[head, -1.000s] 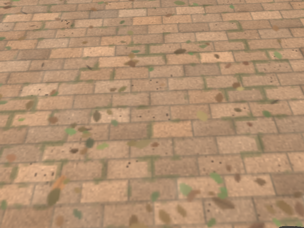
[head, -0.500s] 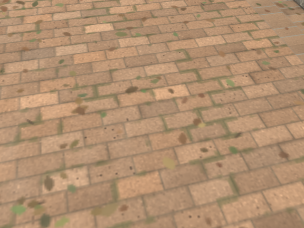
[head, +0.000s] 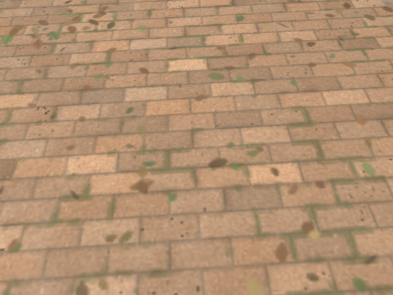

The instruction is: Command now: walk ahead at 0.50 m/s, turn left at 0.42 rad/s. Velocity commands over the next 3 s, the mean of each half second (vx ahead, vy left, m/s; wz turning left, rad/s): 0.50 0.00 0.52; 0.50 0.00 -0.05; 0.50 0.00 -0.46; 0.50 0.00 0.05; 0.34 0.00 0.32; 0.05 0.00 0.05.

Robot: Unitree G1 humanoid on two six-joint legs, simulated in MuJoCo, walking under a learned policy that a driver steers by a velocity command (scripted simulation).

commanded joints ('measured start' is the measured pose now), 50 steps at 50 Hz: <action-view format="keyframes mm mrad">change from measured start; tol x32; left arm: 1 -87 132 30 -58 0 -21 13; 50 -20 185 28 -105 -31 17 10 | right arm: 1 4 -23 -4 -56 -4 -8 11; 50 -51 -56 -5 -191 -45 -63 -8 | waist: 1 -30 -107 22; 16 -152 101 -394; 50 -20 -120 -29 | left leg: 1 -1 24 -18 -141 174 -3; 13 402 -160 201 -463 6 162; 16 1095 234 -742 -718 -227 438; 24 460 51 -220 -816 278 315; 33 576 79 -159 -772 122 223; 38 701 67 -68 -502 630 156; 41 -11 -178 -23 229 -379 16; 50 31 -36 17 -157 -41 -41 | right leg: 1 -30 -262 79 -166 268 -126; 13 155 -286 -96 382 903 -23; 14 -82 -241 -97 680 619 22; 15 -548 -25 -7 1029 -354 86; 16 -659 -13 222 1126 -414 68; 30 -390 -86 161 307 340 115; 38 -234 -22 103 197 132 -49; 41 459 -370 946 16 -177 -305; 50 -68 -181 470 -81 225 -216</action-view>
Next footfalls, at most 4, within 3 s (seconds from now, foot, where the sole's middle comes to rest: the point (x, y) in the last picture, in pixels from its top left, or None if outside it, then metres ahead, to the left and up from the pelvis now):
0.28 left None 0.31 0.15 -0.78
0.78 right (206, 254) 0.64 0.04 -0.78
1.26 left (145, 197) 0.88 0.28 -0.78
1.74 right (215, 151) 1.13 0.00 -0.78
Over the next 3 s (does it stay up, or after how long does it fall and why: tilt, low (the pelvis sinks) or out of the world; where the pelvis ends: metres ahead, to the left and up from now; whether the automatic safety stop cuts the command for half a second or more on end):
stays up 1.40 0.14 -0.01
